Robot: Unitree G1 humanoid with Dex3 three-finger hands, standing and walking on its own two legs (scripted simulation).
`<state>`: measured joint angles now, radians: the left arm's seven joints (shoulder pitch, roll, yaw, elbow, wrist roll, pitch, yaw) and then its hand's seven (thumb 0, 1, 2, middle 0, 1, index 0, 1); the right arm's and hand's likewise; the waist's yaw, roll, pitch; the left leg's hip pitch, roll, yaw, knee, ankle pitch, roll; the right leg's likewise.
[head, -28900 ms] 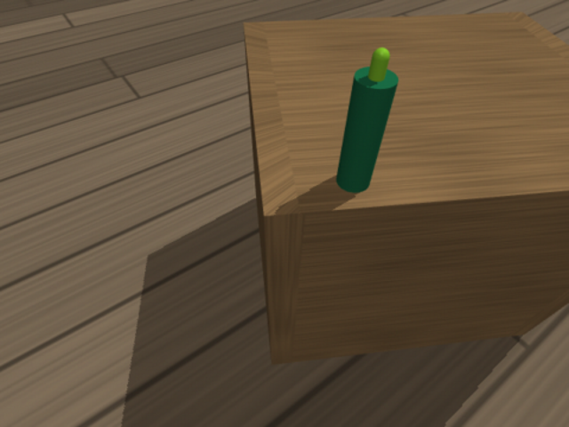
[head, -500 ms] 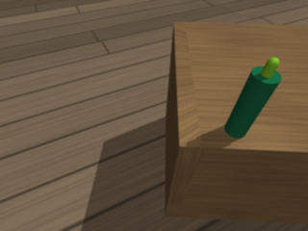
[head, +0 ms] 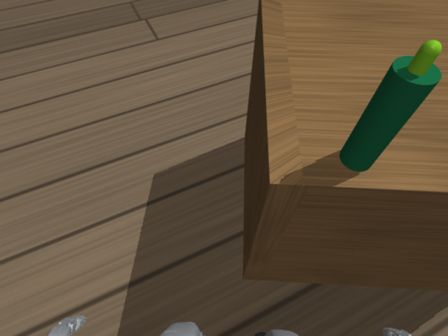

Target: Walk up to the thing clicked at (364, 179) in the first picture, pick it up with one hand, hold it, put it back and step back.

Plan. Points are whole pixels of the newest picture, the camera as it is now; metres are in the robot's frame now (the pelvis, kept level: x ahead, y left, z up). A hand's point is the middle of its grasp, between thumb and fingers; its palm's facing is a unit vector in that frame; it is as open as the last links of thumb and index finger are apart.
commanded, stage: step back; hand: right
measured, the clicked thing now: (386, 113) +0.42 -0.23 +0.15
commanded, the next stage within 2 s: none
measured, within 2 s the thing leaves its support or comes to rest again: neither
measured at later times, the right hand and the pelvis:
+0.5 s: hand out of the picture +0.00 -0.24 -0.17, palm faces +0.03 +0.92 -0.39, open 7.4 cm; pelvis -0.08 +0.03 -0.02, yaw -5 degrees
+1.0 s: hand out of the picture -0.11 -0.22 -0.15, palm faces -0.06 +0.91 -0.42, open 7.4 cm; pelvis -0.19 +0.05 -0.01, yaw -1 degrees
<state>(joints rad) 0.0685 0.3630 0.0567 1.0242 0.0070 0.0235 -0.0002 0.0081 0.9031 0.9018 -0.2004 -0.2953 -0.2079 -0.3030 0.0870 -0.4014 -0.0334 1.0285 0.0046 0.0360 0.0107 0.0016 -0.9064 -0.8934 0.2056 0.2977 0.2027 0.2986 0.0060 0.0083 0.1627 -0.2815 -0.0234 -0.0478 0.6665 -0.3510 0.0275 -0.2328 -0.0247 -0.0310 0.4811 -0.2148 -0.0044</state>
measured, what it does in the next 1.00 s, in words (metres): walks backwards: right foot, then left foot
